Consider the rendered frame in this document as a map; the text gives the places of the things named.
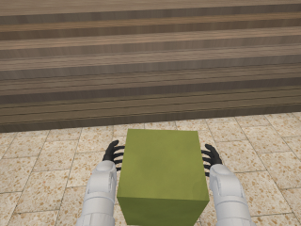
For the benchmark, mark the carton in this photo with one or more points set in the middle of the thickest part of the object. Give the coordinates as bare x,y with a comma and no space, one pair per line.
162,179

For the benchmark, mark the left robot forearm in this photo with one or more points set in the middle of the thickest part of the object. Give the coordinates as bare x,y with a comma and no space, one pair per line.
99,199

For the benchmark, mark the left robot hand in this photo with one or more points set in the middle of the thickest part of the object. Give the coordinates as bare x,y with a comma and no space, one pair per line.
110,155

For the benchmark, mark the right robot forearm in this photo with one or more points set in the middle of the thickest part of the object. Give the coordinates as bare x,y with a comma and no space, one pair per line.
229,198

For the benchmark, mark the right robot hand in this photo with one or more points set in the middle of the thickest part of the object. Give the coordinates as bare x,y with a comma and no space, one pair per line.
215,158

